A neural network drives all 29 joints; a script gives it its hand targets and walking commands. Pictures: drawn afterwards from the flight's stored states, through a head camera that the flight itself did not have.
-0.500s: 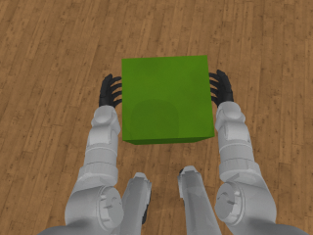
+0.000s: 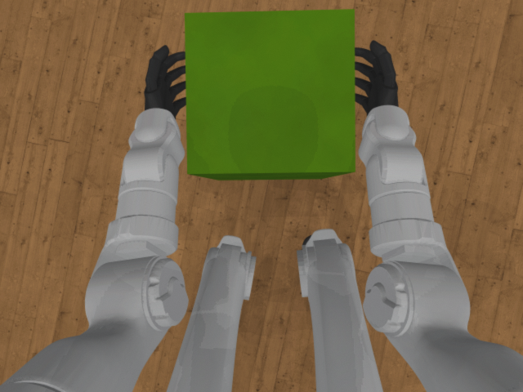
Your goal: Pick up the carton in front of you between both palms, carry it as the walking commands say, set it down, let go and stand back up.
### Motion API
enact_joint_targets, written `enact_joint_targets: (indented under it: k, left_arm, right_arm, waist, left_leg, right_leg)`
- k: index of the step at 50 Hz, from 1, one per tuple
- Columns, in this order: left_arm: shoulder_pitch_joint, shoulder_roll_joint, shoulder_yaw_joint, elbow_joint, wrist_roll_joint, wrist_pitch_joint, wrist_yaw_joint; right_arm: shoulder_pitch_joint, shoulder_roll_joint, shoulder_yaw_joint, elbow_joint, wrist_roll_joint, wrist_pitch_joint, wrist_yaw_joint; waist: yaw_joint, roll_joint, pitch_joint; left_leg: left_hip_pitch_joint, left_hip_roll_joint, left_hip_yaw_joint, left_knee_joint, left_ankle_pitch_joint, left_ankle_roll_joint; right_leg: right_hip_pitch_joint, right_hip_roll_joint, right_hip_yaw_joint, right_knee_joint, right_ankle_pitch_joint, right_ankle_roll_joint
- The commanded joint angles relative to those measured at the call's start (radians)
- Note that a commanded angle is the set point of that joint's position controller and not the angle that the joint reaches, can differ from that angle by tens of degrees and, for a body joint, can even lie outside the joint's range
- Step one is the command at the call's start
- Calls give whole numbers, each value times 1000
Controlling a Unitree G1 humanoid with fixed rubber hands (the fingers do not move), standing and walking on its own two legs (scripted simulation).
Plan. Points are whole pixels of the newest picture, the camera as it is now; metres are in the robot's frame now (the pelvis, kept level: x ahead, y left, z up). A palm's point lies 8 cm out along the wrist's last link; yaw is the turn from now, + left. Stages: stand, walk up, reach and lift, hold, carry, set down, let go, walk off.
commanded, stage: set down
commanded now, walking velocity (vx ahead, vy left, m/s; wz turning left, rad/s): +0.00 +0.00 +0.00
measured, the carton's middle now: (269, 116) +0.49 -0.01 -0.19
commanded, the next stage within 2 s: none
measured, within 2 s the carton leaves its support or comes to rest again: rests again in 1.68 s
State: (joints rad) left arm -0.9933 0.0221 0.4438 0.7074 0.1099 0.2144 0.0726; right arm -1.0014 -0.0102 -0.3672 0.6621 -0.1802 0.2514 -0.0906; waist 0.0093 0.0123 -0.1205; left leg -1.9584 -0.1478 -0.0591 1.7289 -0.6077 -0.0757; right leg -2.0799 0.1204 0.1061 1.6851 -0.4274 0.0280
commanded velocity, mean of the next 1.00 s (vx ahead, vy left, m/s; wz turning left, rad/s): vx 0.00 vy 0.00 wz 0.00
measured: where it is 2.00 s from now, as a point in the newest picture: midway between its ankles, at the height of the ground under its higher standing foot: (275, 298)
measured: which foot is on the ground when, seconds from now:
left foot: down 0.00-1.00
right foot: down 0.00-1.00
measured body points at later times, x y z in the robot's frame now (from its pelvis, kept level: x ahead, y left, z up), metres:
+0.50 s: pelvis -0.01 +0.02 -0.10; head +0.35 +0.01 +0.16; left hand +0.53 +0.13 -0.27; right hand +0.52 -0.17 -0.27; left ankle +0.07 +0.13 -0.47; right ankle +0.11 -0.11 -0.47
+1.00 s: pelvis -0.02 +0.01 -0.13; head +0.34 +0.01 +0.14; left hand +0.52 +0.13 -0.30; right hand +0.52 -0.17 -0.29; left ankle +0.07 +0.13 -0.47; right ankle +0.11 -0.11 -0.47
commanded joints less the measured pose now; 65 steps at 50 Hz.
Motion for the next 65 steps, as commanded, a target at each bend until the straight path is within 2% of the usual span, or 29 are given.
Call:
enact_joint_targets:
  k: [1,7,11,21,24,27,31,34,37,41,46,49,52,57,65]
  left_arm:
    - [-684,-847,-484,7,-84,-9,-260]
    - [-771,-820,-434,57,-70,-2,-250]
    - [-835,-814,-436,70,-83,-3,-231]
    - [-999,-785,-573,28,-196,-30,-164]
    - [-1001,-807,-604,26,-204,-33,-150]
    - [-1011,-843,-655,-19,-230,-44,-137]
    - [-952,-847,-654,23,-243,-59,-141]
    - [-885,-815,-587,99,-199,-60,-150]
    - [-873,-795,-536,125,-164,-60,-159]
    - [-930,-770,-537,107,-177,-72,-160]
    - [-1013,-696,-530,110,-189,-85,-164]
    - [-1002,-659,-491,158,-160,-76,-177]
    - [-968,-645,-448,203,-132,-66,-192]
    - [-944,-629,-418,231,-123,-74,-200]
    - [-861,-550,-353,290,-56,-56,-213]
  right_arm:
    - [-637,886,490,38,92,-18,166]
    - [-723,818,427,97,82,-19,174]
    - [-783,772,400,123,92,-25,189]
    - [-911,678,428,115,197,-49,243]
    - [-925,667,424,98,226,-57,262]
    - [-907,674,431,90,252,-64,274]
    - [-814,708,419,156,235,-60,286]
    - [-776,705,383,203,198,-60,296]
    - [-827,688,381,182,192,-67,304]
    - [-915,655,407,130,218,-84,291]
    - [-912,617,364,204,222,-93,272]
    - [-882,588,309,290,184,-84,279]
    - [-873,562,267,330,152,-81,287]
    - [-860,542,248,338,145,-91,283]
    - [-786,469,177,396,92,-79,298]
  waist:
    - [15,-115,-1016]
    - [-1,-92,-969]
    - [-22,-58,-968]
    - [-85,34,-1008]
    - [-94,109,-964]
    - [-108,147,-1006]
    - [-123,90,-932]
    - [-104,68,-803]
    - [-83,57,-758]
    - [-86,39,-750]
    - [-97,52,-659]
    - [-92,73,-552]
    - [-87,82,-474]
    - [-98,61,-443]
    - [-89,67,-321]
  left_leg:
    - [91,-47,147,-87,224,26]
    - [68,-44,145,-23,193,30]
    - [103,-44,139,20,209,25]
    - [274,-30,117,147,310,13]
    - [296,-28,115,171,357,17]
    - [344,-28,107,196,446,12]
    - [272,-30,100,218,492,13]
    - [181,-37,103,226,437,25]
    - [132,-41,109,237,392,42]
    - [93,-39,111,254,358,50]
    - [52,-28,112,260,265,53]
    - [25,-21,110,254,192,57]
    - [1,-19,104,250,153,61]
    - [-27,-21,96,263,182,61]
    - [-76,-15,81,264,136,71]
  right_leg:
    - [940,27,-99,-44,301,23]
    - [812,25,-124,38,247,17]
    - [713,21,-147,103,238,12]
    - [551,-12,-187,273,281,-1]
    - [486,-17,-182,299,304,-10]
    - [488,-16,-182,329,373,-13]
    - [502,-12,-179,351,427,-15]
    - [449,-16,-168,350,390,-14]
    - [414,-18,-162,354,358,-9]
    - [433,-18,-155,361,351,-10]
    - [415,-21,-145,361,275,-20]
    - [351,-24,-143,355,186,-30]
    - [310,-24,-143,354,130,-38]
    - [338,-22,-137,362,175,-38]
    - [272,-26,-124,360,119,-52]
